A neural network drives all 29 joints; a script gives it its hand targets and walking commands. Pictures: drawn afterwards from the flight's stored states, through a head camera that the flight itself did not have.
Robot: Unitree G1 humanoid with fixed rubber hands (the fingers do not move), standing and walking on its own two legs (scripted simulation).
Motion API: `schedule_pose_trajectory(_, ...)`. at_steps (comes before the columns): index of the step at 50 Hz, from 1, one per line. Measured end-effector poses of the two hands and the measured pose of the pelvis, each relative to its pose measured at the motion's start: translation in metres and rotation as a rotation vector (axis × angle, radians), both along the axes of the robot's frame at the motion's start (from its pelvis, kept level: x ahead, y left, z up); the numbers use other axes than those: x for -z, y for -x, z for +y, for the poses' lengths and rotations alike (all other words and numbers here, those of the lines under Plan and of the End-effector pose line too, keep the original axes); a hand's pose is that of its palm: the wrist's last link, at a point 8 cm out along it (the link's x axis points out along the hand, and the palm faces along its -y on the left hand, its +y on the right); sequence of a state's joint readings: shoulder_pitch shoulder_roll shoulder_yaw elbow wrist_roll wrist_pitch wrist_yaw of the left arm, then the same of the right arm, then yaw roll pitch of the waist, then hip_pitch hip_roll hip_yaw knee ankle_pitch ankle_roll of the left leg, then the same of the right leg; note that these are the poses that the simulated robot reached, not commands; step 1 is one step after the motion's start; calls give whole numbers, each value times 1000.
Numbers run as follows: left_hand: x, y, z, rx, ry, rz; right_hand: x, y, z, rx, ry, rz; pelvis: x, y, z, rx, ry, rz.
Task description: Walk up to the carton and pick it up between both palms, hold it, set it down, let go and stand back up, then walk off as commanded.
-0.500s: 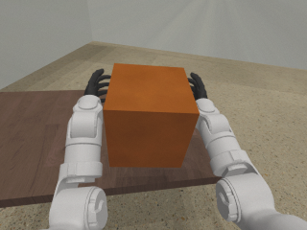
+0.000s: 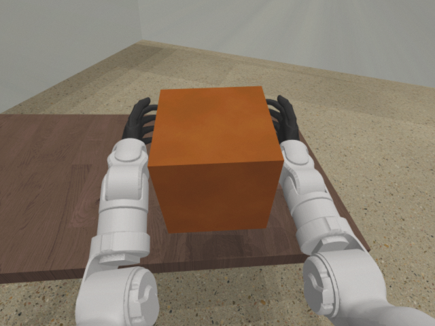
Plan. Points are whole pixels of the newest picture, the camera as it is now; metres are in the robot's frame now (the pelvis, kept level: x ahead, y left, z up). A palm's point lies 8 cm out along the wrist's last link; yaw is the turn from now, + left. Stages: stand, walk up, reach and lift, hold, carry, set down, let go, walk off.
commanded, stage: set down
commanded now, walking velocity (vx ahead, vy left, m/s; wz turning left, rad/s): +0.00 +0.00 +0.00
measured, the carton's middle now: (214, 160) +0.37 +0.01 +0.17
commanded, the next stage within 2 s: none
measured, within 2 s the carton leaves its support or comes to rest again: neither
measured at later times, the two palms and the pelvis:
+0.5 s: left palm (134, 153) +0.38 +0.15 +0.17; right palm (278, 149) +0.40 -0.12 +0.17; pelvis +0.00 +0.00 +0.00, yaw +0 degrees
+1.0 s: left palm (140, 166) +0.40 +0.16 +0.11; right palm (267, 159) +0.44 -0.12 +0.11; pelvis +0.02 +0.00 +0.00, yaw +0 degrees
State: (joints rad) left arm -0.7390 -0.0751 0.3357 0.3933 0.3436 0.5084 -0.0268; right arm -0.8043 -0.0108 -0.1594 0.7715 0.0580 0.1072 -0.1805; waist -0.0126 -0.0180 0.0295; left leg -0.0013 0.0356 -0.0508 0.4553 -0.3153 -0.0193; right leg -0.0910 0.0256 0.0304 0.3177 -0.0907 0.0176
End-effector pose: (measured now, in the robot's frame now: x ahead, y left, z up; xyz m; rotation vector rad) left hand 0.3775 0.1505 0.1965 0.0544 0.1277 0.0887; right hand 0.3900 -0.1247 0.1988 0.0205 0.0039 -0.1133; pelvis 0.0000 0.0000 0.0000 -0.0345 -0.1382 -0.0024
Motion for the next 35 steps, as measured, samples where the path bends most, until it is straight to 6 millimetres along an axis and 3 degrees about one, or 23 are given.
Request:
schedule_pose_trajectory(12,24,-10,-2,-21,17,32,30,-11,-2,-3,-8,26,0,-8,3,0,4,8)
schedule_pose_trajectory(24,25,1,4,-68,13,16,31,-12,6,-47,-13,10,0,-5,2,0,3,3)
schedule_pose_trajectory(35,49,-3,3,-75,11,71,52,-18,4,-72,0,63,0,-6,2,0,2,22)
